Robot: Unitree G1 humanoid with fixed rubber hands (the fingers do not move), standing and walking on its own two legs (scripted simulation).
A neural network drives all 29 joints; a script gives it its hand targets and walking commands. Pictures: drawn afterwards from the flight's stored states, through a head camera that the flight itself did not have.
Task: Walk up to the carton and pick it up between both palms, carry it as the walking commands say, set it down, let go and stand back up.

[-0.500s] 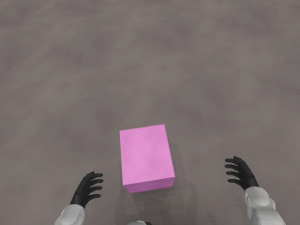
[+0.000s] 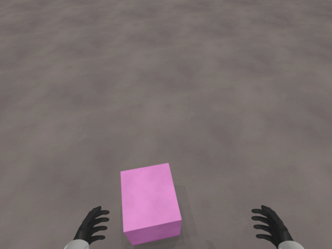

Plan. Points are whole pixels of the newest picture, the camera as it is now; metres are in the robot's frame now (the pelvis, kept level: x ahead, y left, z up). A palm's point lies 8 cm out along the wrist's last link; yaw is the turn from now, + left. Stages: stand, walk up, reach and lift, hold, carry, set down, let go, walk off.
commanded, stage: let go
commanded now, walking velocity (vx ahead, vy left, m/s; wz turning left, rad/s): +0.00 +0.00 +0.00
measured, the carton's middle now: (150, 204) +0.45 +0.13 -0.63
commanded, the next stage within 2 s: stand in 0.16 s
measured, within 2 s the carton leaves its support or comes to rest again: neither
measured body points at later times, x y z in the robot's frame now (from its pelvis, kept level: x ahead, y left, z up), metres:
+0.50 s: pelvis +0.01 +0.03 +0.00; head +0.02 +0.05 +0.45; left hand +0.16 +0.32 -0.10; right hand +0.14 -0.28 -0.08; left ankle -0.01 +0.12 -0.74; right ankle -0.03 -0.09 -0.74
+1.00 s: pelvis +0.01 +0.03 +0.00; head +0.01 +0.05 +0.45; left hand +0.15 +0.33 -0.11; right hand +0.12 -0.28 -0.10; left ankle -0.01 +0.12 -0.74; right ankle -0.03 -0.09 -0.74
